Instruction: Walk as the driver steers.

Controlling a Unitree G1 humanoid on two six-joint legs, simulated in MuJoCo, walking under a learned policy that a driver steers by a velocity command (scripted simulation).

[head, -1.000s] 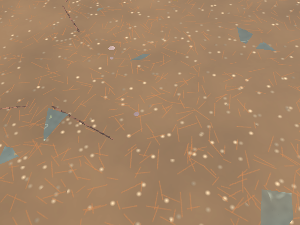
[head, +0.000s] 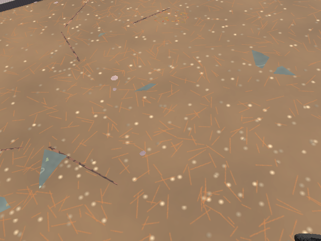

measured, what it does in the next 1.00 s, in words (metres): walks ahead, turning left: left foot, then right foot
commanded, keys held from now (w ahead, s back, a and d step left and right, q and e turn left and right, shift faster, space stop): w+e+shift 0.02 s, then e+shift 0.02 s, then q+shift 0.96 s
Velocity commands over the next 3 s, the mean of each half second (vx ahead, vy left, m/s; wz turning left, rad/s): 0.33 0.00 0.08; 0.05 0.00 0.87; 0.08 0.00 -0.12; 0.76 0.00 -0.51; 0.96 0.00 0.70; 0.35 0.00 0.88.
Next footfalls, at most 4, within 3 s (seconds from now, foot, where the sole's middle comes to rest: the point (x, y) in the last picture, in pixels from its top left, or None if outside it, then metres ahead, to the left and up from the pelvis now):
0.24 left None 0.40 0.08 -0.78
0.66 right None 0.49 -0.13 -0.78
1.12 left None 0.30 0.07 -0.78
1.80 right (224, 203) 0.66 -0.15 -0.78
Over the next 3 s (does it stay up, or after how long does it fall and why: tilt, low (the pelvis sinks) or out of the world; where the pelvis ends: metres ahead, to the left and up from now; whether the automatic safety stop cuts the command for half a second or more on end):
stays up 1.26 0.04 -0.01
